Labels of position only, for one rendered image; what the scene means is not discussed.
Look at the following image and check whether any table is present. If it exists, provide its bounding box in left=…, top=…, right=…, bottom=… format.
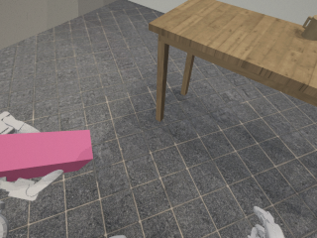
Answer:
left=149, top=0, right=317, bottom=121

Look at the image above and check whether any robot left hand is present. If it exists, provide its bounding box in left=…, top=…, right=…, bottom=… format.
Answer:
left=0, top=111, right=63, bottom=201

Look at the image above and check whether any robot left forearm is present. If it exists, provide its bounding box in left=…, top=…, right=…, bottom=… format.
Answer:
left=0, top=200, right=10, bottom=238

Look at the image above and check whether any robot right hand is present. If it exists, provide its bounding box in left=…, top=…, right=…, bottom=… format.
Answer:
left=248, top=206, right=285, bottom=238

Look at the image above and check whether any sponge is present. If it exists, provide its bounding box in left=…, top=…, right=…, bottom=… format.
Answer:
left=0, top=130, right=93, bottom=182

